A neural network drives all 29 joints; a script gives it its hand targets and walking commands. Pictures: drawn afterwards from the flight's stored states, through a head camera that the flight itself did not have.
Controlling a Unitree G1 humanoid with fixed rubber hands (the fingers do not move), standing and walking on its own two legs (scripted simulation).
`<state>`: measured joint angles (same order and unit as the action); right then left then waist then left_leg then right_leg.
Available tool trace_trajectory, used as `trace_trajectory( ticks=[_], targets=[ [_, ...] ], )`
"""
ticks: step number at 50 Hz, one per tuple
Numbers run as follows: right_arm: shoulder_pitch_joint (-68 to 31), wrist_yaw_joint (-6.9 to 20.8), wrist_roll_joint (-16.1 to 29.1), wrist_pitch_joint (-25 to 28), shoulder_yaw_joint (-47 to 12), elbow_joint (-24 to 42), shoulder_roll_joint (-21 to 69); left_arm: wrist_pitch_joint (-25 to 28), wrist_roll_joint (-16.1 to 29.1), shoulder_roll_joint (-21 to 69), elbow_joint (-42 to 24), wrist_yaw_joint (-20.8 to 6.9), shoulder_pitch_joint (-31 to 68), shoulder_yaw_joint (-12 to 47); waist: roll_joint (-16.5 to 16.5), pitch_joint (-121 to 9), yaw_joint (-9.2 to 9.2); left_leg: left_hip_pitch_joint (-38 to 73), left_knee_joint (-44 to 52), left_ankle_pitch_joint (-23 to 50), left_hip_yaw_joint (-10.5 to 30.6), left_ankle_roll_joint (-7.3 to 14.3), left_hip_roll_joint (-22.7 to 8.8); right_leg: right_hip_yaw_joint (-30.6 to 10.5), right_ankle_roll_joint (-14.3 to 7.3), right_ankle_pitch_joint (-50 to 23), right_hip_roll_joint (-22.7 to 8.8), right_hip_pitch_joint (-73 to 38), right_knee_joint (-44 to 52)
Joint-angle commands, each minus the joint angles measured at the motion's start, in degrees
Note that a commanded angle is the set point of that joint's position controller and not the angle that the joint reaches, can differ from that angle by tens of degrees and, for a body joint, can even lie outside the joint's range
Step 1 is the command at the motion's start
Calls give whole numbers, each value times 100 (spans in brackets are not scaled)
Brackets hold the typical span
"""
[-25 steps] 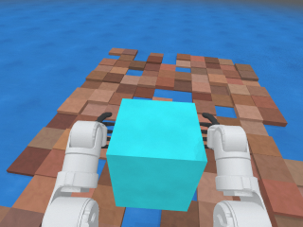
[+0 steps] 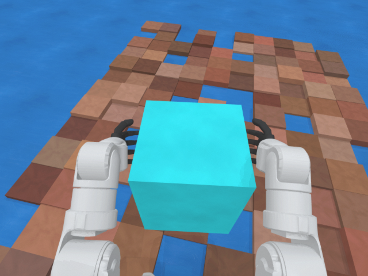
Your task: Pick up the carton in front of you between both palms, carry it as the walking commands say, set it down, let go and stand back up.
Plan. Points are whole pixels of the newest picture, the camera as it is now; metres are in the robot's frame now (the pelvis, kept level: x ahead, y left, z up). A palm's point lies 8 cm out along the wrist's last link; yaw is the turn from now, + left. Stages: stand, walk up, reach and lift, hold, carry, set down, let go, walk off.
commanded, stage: carry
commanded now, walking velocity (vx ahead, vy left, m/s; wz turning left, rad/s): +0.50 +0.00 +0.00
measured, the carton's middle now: (189, 171) +0.36 +0.01 +0.03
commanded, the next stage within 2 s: none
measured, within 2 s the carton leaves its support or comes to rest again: neither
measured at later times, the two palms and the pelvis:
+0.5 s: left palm (156, 62) +0.66 +0.13 +0.14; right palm (261, 66) +0.66 -0.17 +0.14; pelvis +0.31 -0.02 +0.00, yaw +1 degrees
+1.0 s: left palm (172, 25) +0.99 +0.11 +0.11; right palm (248, 29) +1.00 -0.19 +0.11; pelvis +0.63 -0.03 -0.02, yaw +0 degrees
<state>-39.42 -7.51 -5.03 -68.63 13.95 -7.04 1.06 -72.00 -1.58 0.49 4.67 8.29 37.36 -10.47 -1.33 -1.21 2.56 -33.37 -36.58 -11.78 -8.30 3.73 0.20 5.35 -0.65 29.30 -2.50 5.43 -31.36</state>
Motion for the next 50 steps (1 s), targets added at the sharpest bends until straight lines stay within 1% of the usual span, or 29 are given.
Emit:
trace_trajectory(
  ticks=[1, 2, 3, 4, 5, 8, 11, 13, 16, 19, 22, 23, 24, 25, 26, 27, 28, 29, 30, 31, 32, 34, 38, 40, 43, 46, 48, 49, 50],
  targets=[
    [-3160, 1314, 2210, 15, -3569, 100, 6212, 369, 2470, 6416, -769, -1525, 4351, 3620, 609, -3266, -880, 4873, 839, -568, 1848, 514, -883, 113, -10, -2925, 32, 2138, -3066],
    [-3149, 1368, 2256, 32, -3585, 47, 6206, 348, 2404, 6380, -697, -1541, 4273, 3607, 1701, -3420, -746, 5220, 1608, 375, 4431, 1149, -2100, -335, 42, -138, 705, 3251, -4294],
    [-3333, 1428, 2376, 29, -3671, 214, 6338, 359, 2329, 6385, -661, -1520, 4337, 3570, 1247, -3334, -719, 5039, 1417, 628, 4265, 1357, -2101, -872, -169, -183, 371, 3534, -5022],
    [-3589, 1492, 2544, 61, -3773, 438, 6452, 378, 2267, 6382, -746, -1497, 4332, 3518, 806, -2964, -702, 4607, 1256, 1183, 3696, 1282, -1930, -793, -229, -326, 179, 3788, -5088],
    [-3860, 1540, 2743, 67, -3927, 622, 6625, 390, 2182, 6412, -755, -1454, 4276, 3510, 412, -2797, -624, 4304, 1246, 1348, 3222, 1142, -1827, -811, -217, -554, 9, 3858, -4761],
    [-4354, 1637, 3173, 114, -4227, 1045, 6888, 475, 2003, 6335, -999, -1288, 4205, 3487, 469, -2729, -528, 3771, 1463, 1211, 2523, 865, -1601, -691, -112, -964, -133, 3565, -3611],
    [-4199, 1661, 3266, 113, -4248, 1142, 6711, 517, 1827, 6145, -1175, -1134, 4054, 3538, 576, -2707, -625, 3910, 1550, 1659, 2113, 943, -1562, -454, -17, -1020, -59, 3639, -2565],
    [-4026, 1653, 3245, 91, -4225, 1145, 6520, 499, 1738, 6002, -1242, -1075, 3975, 3586, 671, -2700, -695, 4262, 1410, 2305, 1890, 937, -1508, -436, -26, -1675, -88, 3876, -2121],
    [-3631, 1651, 3068, 32, -4105, 811, 6262, 415, 1641, 5763, -1106, -1074, 3754, 3603, 734, -2511, -739, 4542, 1307, 2915, 1499, 794, -1327, -296, -52, -2452, -52, 3966, -1265],
    [-3433, 1676, 2867, 5, -3964, 368, 6153, 333, 1670, 5684, -846, -1171, 3758, 3605, 733, -2135, -727, 4431, 1284, 2936, 1084, 578, -1093, -77, -35, -3284, 97, 3536, -240],
    [-3403, 1678, 2716, 4, -3802, 19, 6170, 270, 1821, 5798, -545, -1323, 3939, 3566, 828, -1824, -699, 4202, 1060, 2802, 801, 398, -1019, 95, -166, -3704, 195, 2842, 425],
    [-3372, 1670, 2673, 3, -3740, -77, 6190, 256, 1873, 5850, -418, -1368, 3935, 3529, 879, -1805, -650, 4102, 858, 3102, 708, 326, -1014, 174, -228, -3625, 234, 2460, 584],
    [-3421, 1660, 2639, 3, -3682, -149, 6212, 257, 1917, 5892, -296, -1404, 3916, 3475, 890, -1933, -487, 3900, 348, 3532, 543, 205, -963, 327, -253, -3537, 330, 1708, 721],
    [-3451, 1649, 2615, 7, -3651, -225, 6249, 268, 1946, 5949, -175, -1440, 3864, 3408, 662, -2217, -173, 3404, -653, 3483, 255, 32, -813, 508, -224, -3528, 411, 530, 971],
    [-3457, 1642, 2597, 34, -3630, -297, 6275, 285, 1948, 5959, -88, -1495, 3887, 3299, 250, -2487, 62, 2401, -1806, 2123, 206, -84, -624, 175, -144, -3472, 17, -710, 808],
    [-3430, 1645, 2571, 27, -3563, -358, 6354, 306, 1967, 5924, 109, -1531, 3852, 3185, -933, -2583, -58, 794, -2752, -1272, 330, -185, -65, -1278, -141, -4632, -980, -1873, 175],
    [-3503, 1622, 2581, -18, -3510, -542, 6507, 326, 1903, 5816, 309, -1536, 3881, 3052, -1591, -3003, -65, -417, -4072, -1927, 639, -264, 367, -3066, -1114, -4192, -1936, -2806, 429],
    [-3615, 1594, 2557, 13, -3481, -426, 6443, 373, 2016, 6070, 308, -1565, 3895, 3153, -1260, -2933, 33, -885, -4354, -1712, 864, -209, 118, -3400, -1426, -2810, -1998, -2467, 882],
    [-3871, 1566, 2613, 50, -3515, -214, 6572, 438, 2162, 6325, 73, -1595, 4125, 3224, -704, -2650, -3, -934, -4170, -1430, 857, -188, -78, -3090, -1319, -2428, -1758, -1882, 1107],
    [-4054, 1527, 2667, 100, -3561, -1, 6708, 493, 2321, 6498, -284, -1609, 4494, 3313, -281, -2524, -60, -876, -3849, -1024, 917, -197, -232, -2729, -1169, -2554, -1596, -1463, 1219],
    [-4174, 1482, 2722, 128, -3605, 189, 6800, 529, 2466, 6620, -549, -1600, 4781, 3403, -332, -2487, -79, -770, -3635, -820, 903, -191, -328, -2397, -1107, -2900, -1496, -1234, 1210],
    [-4114, 1375, 2781, 181, -3726, 458, 6890, 561, 2604, 6757, -870, -1544, 4814, 3489, -445, -2694, -85, -748, -3702, -655, 796, -193, -339, -1943, -1133, -2880, -1304, -1152, 1180],
    [-3642, 1211, 2654, 242, -3890, 749, 6756, 584, 2612, 6700, -1199, -1481, 4463, 3656, -284, -2775, -45, -1679, -3368, -773, 637, -267, -464, -1583, -1246, -3303, -1240, -1741, 1016],
    [-3548, 1188, 2610, 262, -4012, 866, 6666, 600, 2574, 6571, -1328, -1475, 4334, 3766, -279, -2647, 16, -1973, -3025, -594, 493, -266, -462, -1404, -1192, -4089, -1168, -1960, 918],
    [-3536, 1188, 2585, 247, -4158, 1053, 6449, 587, 2534, 6286, -1526, -1466, 4273, 3876, -329, -2318, 105, -1801, -1985, -178, 182, -207, -270, -964, -1046, -5171, -838, -1882, 855],
    [-3343, 1195, 2490, 155, -4183, 1014, 6139, 504, 2437, 5987, -1434, -1469, 4021, 3880, -522, -2090, 136, -695, -295, 793, -347, -60, 163, -361, -791, -6464, -499, -1620, 749],
    [-3423, 1202, 2514, 81, -4192, 1104, 5928, 452, 2449, 5795, -1496, -1464, 4032, 3861, -833, -2300, -112, 797, 424, 1112, -759, 82, 667, -61, -548, -7936, -464, -1258, 100],
    [-3529, 1206, 2551, 46, -4191, 1189, 5857, 426, 2461, 5691, -1593, -1453, 4174, 3857, -912, -2624, -437, 1928, 957, 1507, -732, 137, 657, 167, -351, -7814, -456, -968, -664],
    [-3636, 1220, 2585, 5, -4158, 1292, 5781, 388, 2437, 5604, -1650, -1438, 4318, 3849, -675, -2983, -726, 3316, 1085, 1652, -320, 210, 260, 206, -237, -6709, -399, -174, -1738]
  ],
)
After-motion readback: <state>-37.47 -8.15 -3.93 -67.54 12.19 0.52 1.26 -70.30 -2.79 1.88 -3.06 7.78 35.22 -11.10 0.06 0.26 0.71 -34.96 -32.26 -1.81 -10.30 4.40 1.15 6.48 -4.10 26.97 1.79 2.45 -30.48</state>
